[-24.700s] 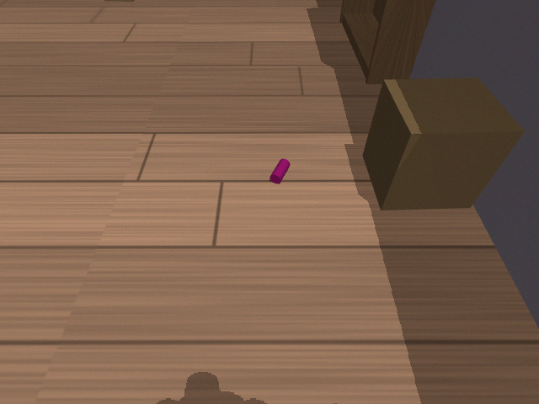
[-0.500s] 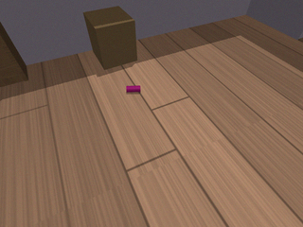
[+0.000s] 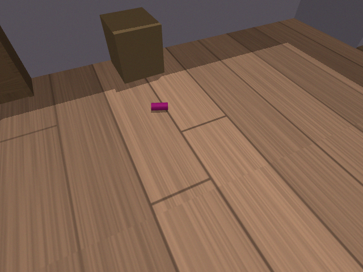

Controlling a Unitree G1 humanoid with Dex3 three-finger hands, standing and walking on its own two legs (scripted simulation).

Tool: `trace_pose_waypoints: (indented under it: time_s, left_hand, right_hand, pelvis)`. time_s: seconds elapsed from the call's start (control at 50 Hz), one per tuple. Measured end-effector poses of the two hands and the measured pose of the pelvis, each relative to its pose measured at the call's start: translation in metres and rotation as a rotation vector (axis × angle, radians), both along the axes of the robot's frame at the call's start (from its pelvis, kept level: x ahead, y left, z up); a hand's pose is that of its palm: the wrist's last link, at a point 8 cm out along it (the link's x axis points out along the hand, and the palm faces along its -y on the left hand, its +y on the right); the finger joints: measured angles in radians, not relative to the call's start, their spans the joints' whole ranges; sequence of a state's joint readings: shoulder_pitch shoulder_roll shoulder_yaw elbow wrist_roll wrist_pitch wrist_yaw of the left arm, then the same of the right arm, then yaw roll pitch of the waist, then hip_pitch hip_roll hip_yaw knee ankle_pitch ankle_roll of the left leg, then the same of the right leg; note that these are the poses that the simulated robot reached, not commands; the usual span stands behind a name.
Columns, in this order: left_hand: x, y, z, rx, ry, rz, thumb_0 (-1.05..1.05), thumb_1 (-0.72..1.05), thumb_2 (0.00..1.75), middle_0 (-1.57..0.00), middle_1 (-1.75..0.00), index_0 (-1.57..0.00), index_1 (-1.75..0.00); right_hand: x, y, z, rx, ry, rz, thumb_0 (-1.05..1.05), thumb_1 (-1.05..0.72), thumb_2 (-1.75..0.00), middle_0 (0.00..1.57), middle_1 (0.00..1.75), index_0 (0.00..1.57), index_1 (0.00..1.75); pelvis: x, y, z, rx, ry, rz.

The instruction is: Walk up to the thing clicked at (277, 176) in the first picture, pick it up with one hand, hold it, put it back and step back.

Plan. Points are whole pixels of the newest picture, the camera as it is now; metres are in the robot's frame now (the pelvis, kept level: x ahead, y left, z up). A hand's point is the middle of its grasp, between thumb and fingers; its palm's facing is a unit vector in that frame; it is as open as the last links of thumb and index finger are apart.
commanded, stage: stand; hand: left
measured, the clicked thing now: (159, 106) +1.47 +0.19 -0.75
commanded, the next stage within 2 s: walk up in 1.34 s
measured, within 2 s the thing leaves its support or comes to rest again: neither
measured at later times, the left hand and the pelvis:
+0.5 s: hand out of the picture +0.06 +0.25 -0.16, palm faces -0.04 -0.94 -0.34, open 7.4 cm; pelvis +0.00 +0.00 +0.00, yaw +0 degrees
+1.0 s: hand out of the picture +0.07 +0.25 -0.16, palm faces -0.04 -0.94 -0.34, open 7.4 cm; pelvis +0.00 +0.00 +0.00, yaw +0 degrees
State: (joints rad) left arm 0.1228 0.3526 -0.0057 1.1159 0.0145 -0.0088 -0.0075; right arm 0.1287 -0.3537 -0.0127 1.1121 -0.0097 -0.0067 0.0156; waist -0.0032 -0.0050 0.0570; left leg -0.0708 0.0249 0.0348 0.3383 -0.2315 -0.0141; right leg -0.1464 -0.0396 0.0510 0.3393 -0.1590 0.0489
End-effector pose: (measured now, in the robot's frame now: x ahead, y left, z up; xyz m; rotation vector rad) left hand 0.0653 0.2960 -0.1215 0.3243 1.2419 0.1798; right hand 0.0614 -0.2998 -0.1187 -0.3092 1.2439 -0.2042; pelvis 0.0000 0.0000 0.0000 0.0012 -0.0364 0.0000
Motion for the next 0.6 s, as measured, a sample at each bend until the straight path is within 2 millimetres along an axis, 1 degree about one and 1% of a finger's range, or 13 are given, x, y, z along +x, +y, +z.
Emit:
trace_pose_waypoints:
  time_s: [0.18, 0.6]
  left_hand:
    - [-0.0020, 0.0011, 0.0011, 0.003, 0.001, 0.003, 0.00, 0.90, 0.90, -0.20, -0.30, -0.20, -0.30]
    - [-0.0050, 0.0003, 0.0003, 0.003, 0.004, 0.005, 0.00, 0.90, 0.90, -0.20, -0.30, -0.20, -0.30]
  right_hand:
    - [-0.0023, 0.0013, -0.0015, 0.005, 0.004, 0.001, 0.01, -0.90, -0.90, 0.20, 0.30, 0.21, 0.30]
    - [0.0001, -0.0001, -0.0006, 0.004, 0.000, 0.004, 0.01, -0.90, -0.90, 0.20, 0.30, 0.21, 0.30]
  pelvis:
    - [-0.0005, 0.0001, 0.0000, 0.000, 0.000, 0.001]
    - [-0.0008, -0.0011, 0.0000, -0.001, -0.001, 0.004]
